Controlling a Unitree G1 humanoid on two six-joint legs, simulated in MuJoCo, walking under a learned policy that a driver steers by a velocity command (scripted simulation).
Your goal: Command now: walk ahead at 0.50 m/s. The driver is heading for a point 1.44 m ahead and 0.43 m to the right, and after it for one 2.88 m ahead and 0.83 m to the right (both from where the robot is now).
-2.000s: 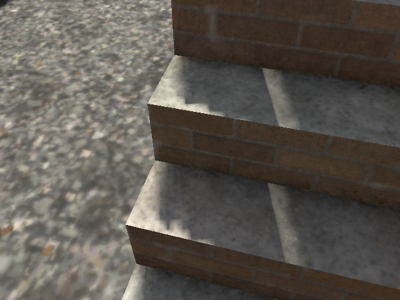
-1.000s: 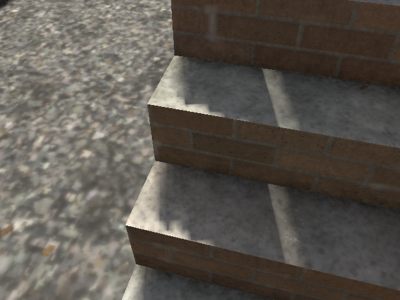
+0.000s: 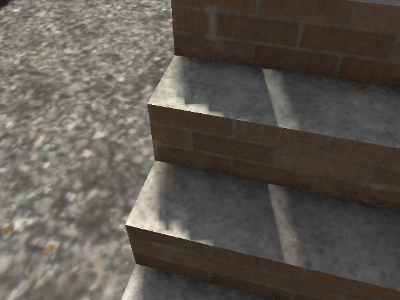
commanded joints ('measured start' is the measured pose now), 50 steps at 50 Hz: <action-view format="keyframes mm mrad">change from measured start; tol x2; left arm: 1 -46 112 21 -49 0 -11 3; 32 -49 113 22 -48 0 -12 3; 39 19 128 35 -8 -8 -6 1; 50 46 163 68 -11 -2 31 10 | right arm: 1 -30 -117 -23 -47 1 -11 -3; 32 -31 -117 -24 -48 1 -11 -3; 39 61 -136 -45 -7 11 10 -8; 50 120 -177 -103 -24 6 67 -27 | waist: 1 0 -7 -44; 50 1 3 -25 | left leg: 1 -49 173 -88 -4 330 -17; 32 -49 174 -86 -5 323 -18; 36 -49 176 -76 34 385 -19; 42 -82 173 -78 71 367 -18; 50 -123 149 -67 200 395 27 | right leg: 1 61 -103 83 3 169 -29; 32 63 -102 86 0 172 -29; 38 63 -111 86 55 262 -34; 44 33 -113 87 102 289 -40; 50 -63 -86 47 223 274 -52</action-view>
